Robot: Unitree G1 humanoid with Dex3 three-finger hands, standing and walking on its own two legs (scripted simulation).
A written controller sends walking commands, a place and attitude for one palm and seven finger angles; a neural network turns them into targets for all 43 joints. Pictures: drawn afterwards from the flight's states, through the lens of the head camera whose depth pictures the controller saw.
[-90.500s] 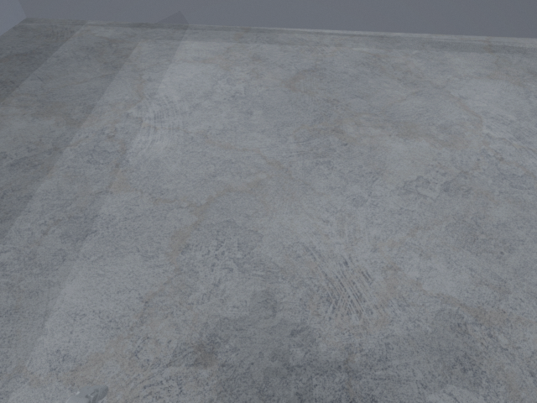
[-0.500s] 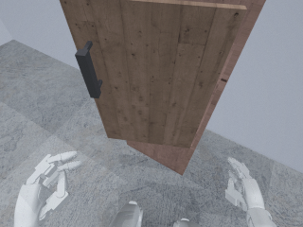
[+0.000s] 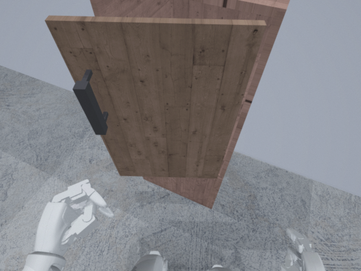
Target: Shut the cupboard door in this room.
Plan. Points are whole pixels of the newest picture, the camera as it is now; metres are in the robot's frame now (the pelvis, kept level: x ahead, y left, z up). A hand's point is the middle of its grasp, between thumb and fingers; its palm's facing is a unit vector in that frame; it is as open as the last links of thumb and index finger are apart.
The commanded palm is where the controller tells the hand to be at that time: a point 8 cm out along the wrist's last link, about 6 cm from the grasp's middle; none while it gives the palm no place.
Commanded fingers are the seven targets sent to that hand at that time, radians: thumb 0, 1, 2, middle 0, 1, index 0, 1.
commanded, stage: raise the hand and make a fist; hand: left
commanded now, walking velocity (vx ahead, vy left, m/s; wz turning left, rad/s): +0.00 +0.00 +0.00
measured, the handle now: (95, 103) +0.44 +0.22 +0.12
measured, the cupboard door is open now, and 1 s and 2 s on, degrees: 23 23 23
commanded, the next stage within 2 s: bring the fist close to the handle in 0.86 s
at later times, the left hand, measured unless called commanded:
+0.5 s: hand (53, 188) +0.24 +0.23 +0.12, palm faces +0.09 -0.99 -0.05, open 3.1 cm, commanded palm +0.21 +0.27 +0.12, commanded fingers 0.00 0.90 0.90 -1.30 -1.50 -1.30 -1.50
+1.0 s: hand (76, 199) +0.23 +0.20 +0.11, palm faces +0.00 -1.00 -0.03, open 3.1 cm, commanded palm +0.21 +0.26 +0.12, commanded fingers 0.00 0.90 0.90 -1.30 -1.50 -1.30 -1.50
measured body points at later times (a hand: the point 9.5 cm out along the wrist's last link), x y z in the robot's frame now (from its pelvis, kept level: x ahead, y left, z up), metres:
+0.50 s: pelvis +0.01 +0.03 +0.03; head +0.03 +0.04 +0.48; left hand +0.23 +0.29 +0.13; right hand +0.19 -0.18 -0.04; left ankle +0.04 +0.09 -0.68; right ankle -0.01 -0.09 -0.68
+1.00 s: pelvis +0.01 +0.02 +0.03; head +0.02 +0.01 +0.48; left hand +0.22 +0.25 +0.11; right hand +0.18 -0.21 -0.04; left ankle +0.04 +0.09 -0.68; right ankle -0.01 -0.09 -0.68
